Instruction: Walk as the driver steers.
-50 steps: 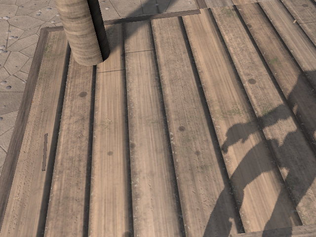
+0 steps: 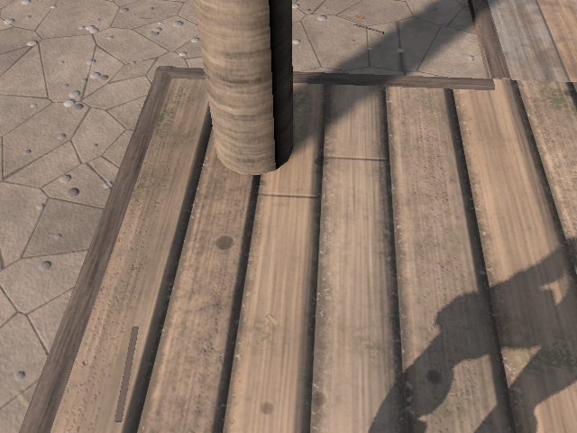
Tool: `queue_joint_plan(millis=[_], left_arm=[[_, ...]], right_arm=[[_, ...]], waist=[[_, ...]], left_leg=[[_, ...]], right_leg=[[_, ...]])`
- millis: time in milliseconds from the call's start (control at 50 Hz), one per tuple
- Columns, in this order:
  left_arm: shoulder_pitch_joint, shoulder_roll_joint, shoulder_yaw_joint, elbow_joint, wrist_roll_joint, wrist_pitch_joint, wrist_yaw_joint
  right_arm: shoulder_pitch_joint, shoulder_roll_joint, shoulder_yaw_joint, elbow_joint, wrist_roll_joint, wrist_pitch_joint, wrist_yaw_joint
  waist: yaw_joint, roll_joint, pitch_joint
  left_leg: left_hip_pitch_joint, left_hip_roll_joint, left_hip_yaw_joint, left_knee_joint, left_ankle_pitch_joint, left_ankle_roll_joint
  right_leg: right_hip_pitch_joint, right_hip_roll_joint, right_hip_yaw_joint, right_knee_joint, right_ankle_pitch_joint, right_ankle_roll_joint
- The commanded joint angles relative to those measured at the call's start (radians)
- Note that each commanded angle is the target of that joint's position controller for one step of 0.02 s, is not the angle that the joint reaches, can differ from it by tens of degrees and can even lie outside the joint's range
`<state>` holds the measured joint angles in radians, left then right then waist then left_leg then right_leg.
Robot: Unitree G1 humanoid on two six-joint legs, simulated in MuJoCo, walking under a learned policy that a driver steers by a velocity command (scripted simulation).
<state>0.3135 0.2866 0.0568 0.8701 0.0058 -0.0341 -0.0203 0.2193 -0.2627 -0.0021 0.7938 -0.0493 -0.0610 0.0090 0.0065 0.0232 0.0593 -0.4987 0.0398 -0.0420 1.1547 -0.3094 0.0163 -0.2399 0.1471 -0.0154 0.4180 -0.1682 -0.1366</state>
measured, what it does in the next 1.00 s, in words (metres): walks ahead, turning right: left foot, then right foot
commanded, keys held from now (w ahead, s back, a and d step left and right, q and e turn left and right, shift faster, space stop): w+e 1.00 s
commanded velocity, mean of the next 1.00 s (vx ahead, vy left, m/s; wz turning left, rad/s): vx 0.50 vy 0.00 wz -0.56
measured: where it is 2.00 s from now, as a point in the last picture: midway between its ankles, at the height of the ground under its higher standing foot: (460, 263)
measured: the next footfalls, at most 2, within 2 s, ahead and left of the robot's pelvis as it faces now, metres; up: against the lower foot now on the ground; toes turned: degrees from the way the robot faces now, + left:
left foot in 0.32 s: +0.37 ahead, +0.13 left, +0.00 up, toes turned -13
right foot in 0.84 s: +0.56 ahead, -0.19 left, +0.00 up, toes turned -34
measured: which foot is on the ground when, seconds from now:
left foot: up 0.00-0.30, down 0.32-0.86, up 0.88-1.00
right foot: down 0.00-0.32, up 0.34-0.82, down 0.84-1.00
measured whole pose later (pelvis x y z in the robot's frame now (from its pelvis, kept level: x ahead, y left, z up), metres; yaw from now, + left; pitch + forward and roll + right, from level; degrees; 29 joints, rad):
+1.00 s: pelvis +0.52 -0.11 +0.00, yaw -36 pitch +1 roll +0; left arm 0.22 0.28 0.06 0.75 0.01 -0.01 -0.01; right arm 0.25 -0.26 -0.03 0.77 -0.04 -0.05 0.01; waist -0.02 0.02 0.07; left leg -0.47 0.10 0.00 1.19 -0.36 -0.03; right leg -0.31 0.13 -0.02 0.48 -0.18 -0.13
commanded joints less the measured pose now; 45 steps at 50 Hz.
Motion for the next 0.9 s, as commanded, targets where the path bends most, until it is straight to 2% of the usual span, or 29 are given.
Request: queue_joint_plan(millis=[20, 60, 120, 200, 220, 260, 280, 300, 320, 340, 360, 380, 400, 440, 500, 540, 620, 660, 740, 780, 800, 820, 840, 860, 880, 900], left_arm=[[0.004, 0.137, 0.032, -0.052, -0.005, -0.029, 0.004], [0.040, 0.143, 0.037, -0.045, -0.009, -0.029, 0.004], [0.102, 0.148, 0.044, -0.033, -0.012, -0.025, 0.006], [0.162, 0.154, 0.049, -0.030, 0.004, -0.015, 0.017], [0.159, 0.159, 0.051, -0.035, 0.009, -0.014, 0.021], [0.107, 0.178, 0.057, -0.056, 0.014, -0.014, 0.029], [0.077, 0.188, 0.059, -0.066, 0.014, -0.017, 0.028], [0.061, 0.181, 0.055, -0.068, 0.006, -0.024, 0.020], [0.064, 0.116, 0.036, -0.095, -0.008, -0.036, 0.011], [0.161, 0.026, 0.017, -0.128, -0.033, -0.035, 0.012], [0.170, 0.109, 0.023, -0.107, 0.001, -0.020, 0.020], [0.099, 0.131, 0.030, -0.098, 0.012, -0.011, 0.016], [0.048, 0.113, 0.027, -0.105, 0.013, -0.009, 0.006], [0.024, 0.094, 0.027, -0.112, 0.030, 0.011, -0.014], [-0.013, 0.067, 0.020, -0.136, 0.029, 0.033, -0.031], [-0.077, 0.058, 0.014, -0.163, 0.032, 0.037, -0.041], [-0.213, 0.033, -0.003, -0.214, 0.027, 0.032, -0.055], [-0.288, 0.019, -0.014, -0.247, 0.037, 0.031, -0.060], [-0.369, 0.027, -0.018, -0.288, 0.039, 0.028, -0.065], [-0.347, 0.037, -0.012, -0.289, 0.043, 0.027, -0.058], [-0.287, 0.051, -0.005, -0.275, 0.046, 0.024, -0.051], [-0.142, 0.072, 0.010, -0.229, 0.045, 0.015, -0.042], [0.046, 0.123, 0.036, -0.168, 0.054, 0.009, -0.025], [0.072, 0.245, 0.068, -0.171, 0.048, 0.013, -0.007], [0.095, 0.278, 0.078, -0.204, 0.015, 0.026, 0.001], [0.073, 0.257, 0.076, -0.179, 0.009, 0.031, 0.011]], right_arm=[[0.040, -0.081, -0.014, -0.057, -0.005, 0.019, 0.004], [-0.066, -0.077, -0.010, -0.094, -0.001, 0.019, 0.005], [-0.176, -0.071, -0.005, -0.126, 0.007, 0.016, 0.010], [-0.279, -0.080, -0.002, -0.166, 0.018, 0.005, 0.012], [-0.286, -0.087, -0.003, -0.173, 0.019, 0.000, 0.011], [-0.215, -0.117, -0.012, -0.160, 0.022, -0.009, 0.007], [-0.129, -0.140, -0.022, -0.134, 0.023, -0.015, 0.000], [-0.001, -0.170, -0.036, -0.100, 0.017, -0.028, -0.012], [0.155, -0.241, -0.056, -0.090, -0.004, -0.037, -0.031], [0.172, -0.323, -0.078, -0.096, -0.019, -0.020, -0.039], [0.131, -0.270, -0.079, -0.091, -0.003, -0.004, -0.034], [0.075, -0.169, -0.057, -0.106, 0.005, -0.003, -0.029], [0.038, -0.122, -0.046, -0.102, 0.008, -0.005, -0.024], [0.044, -0.100, -0.040, -0.080, 0.012, -0.015, -0.025], [0.083, -0.107, -0.048, -0.050, 0.029, -0.040, -0.014], [0.098, -0.113, -0.053, -0.037, 0.032, -0.045, -0.011], [0.120, -0.111, -0.058, -0.010, 0.028, -0.041, -0.009], [0.143, -0.132, -0.066, 0.007, 0.034, -0.042, -0.018], [0.200, -0.156, -0.075, 0.044, 0.030, -0.026, -0.029], [0.213, -0.179, -0.079, 0.057, 0.026, -0.012, -0.036], [0.219, -0.196, -0.082, 0.062, 0.024, -0.003, -0.038], [0.214, -0.204, -0.082, 0.059, 0.027, 0.005, -0.034], [0.197, -0.201, -0.080, 0.037, 0.025, 0.006, -0.030], [0.239, -0.083, -0.053, -0.036, 0.033, 0.002, -0.009], [0.152, -0.145, -0.068, -0.076, 0.025, -0.004, -0.006], [0.058, -0.152, -0.069, -0.103, 0.028, -0.009, -0.003]], waist=[[-0.040, -0.040, -0.008], [-0.008, -0.049, 0.012], [0.047, -0.069, -0.008], [0.093, -0.083, -0.027], [0.090, -0.089, -0.030], [0.041, -0.104, -0.046], [0.000, -0.105, -0.078], [-0.068, -0.058, -0.145], [-0.126, 0.046, -0.287], [-0.075, 0.261, -0.375], [-0.047, 0.185, -0.322], [-0.047, 0.051, -0.192], [-0.039, 0.012, -0.115], [-0.018, 0.085, -0.068], [-0.004, 0.087, -0.067], [-0.007, 0.079, -0.050], [-0.025, 0.071, -0.009], [-0.044, 0.065, 0.013], [-0.064, 0.060, 0.030], [-0.044, 0.074, -0.002], [-0.014, 0.081, -0.047], [0.049, 0.071, -0.131], [0.134, 0.013, -0.236], [0.087, -0.230, -0.354], [0.124, -0.191, -0.437], [0.118, -0.106, -0.298]], left_leg=[[-0.043, 0.045, 0.017, -0.118, 0.066, -0.045], [-0.078, 0.048, 0.033, -0.253, 0.171, -0.068], [-0.087, 0.028, 0.038, -0.413, 0.306, -0.078], [-0.097, -0.012, 0.037, -0.520, 0.298, -0.069], [-0.079, -0.020, 0.029, -0.550, 0.272, -0.061], [0.053, -0.040, 0.011, -0.628, 0.200, -0.037], [0.175, -0.062, 0.017, -0.656, 0.154, -0.019], [0.357, -0.043, 0.003, -0.722, 0.167, 0.010], [0.585, 0.161, -0.192, -0.757, -0.029, 0.062], [0.806, 0.412, -0.621, -0.848, -0.134, 0.164], [0.733, 0.414, -0.731, -0.868, -0.234, 0.198], [0.612, 0.359, -0.566, -0.878, -0.212, 0.174], [0.510, 0.302, -0.409, -0.900, -0.066, 0.151], [0.422, 0.227, -0.217, -0.930, 0.145, 0.113], [0.413, 0.221, -0.100, -0.951, 0.346, 0.126], [0.422, 0.226, -0.037, -0.977, 0.389, 0.137], [0.420, 0.192, 0.100, -0.997, 0.428, 0.124], [0.436, 0.202, 0.132, -1.008, 0.411, 0.113], [0.543, 0.230, 0.197, -0.957, 0.511, 0.092], [0.585, 0.234, 0.244, -0.833, 0.797, 0.074], [0.594, 0.235, 0.263, -0.711, 0.948, 0.069], [0.541, 0.222, 0.282, -0.520, 1.005, 0.063], [0.372, 0.197, 0.294, -0.253, 0.809, 0.033], [-0.039, 0.073, 0.287, 0.103, 0.007, -0.021], [-0.203, -0.051, 0.087, 0.292, -0.247, -0.043], [-0.294, 0.010, 0.012, 0.289, -0.134, -0.033]], right_leg=[[-0.061, -0.259, 0.302, -0.249, 0.143, -0.166], [-0.052, -0.235, 0.290, -0.259, 0.151, -0.143], [0.031, -0.213, 0.286, -0.216, 0.211, -0.094], [0.159, -0.233, 0.334, -0.130, 0.349, -0.078], [0.180, -0.245, 0.354, -0.106, 0.370, -0.072], [0.169, -0.259, 0.389, -0.050, 0.399, -0.040], [0.146, -0.247, 0.393, 0.021, 0.461, -0.022], [0.103, -0.192, 0.352, 0.185, 0.467, 0.001], [-0.003, -0.131, 0.275, 0.443, 0.270, 0.027], [-0.316, 0.018, 0.141, 0.694, -0.364, 0.059], [-0.425, -0.067, 0.127, 0.811, -0.365, 0.050], [-0.431, -0.115, 0.126, 0.827, -0.263, 0.052], [-0.411, -0.145, 0.114, 0.790, -0.195, 0.062], [-0.372, -0.182, 0.096, 0.745, -0.157, 0.082], [-0.395, -0.189, 0.080, 0.740, -0.113, 0.095], [-0.452, -0.203, 0.071, 0.714, -0.056, 0.105], [-0.460, -0.211, 0.024, 0.514, 0.089, 0.113], [-0.441, -0.212, -0.007, 0.387, 0.129, 0.105], [-0.398, -0.189, -0.079, 0.236, 0.062, 0.057], [-0.306, -0.133, -0.122, 0.195, -0.029, 0.019], [-0.220, -0.092, -0.136, 0.183, -0.077, -0.005], [-0.034, -0.047, -0.132, 0.153, -0.067, -0.041], [0.230, -0.077, -0.047, 0.110, -0.079, -0.082], [0.559, -0.395, 0.431, 0.066, -0.202, -0.192], [0.608, -0.515, 0.819, -0.094, -0.104, -0.268], [0.538, -0.474, 0.640, -0.103, 0.014, -0.246]])
Over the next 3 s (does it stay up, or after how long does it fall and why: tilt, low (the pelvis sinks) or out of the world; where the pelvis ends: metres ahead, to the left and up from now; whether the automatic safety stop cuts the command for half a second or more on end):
stays up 1.33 -0.84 -0.01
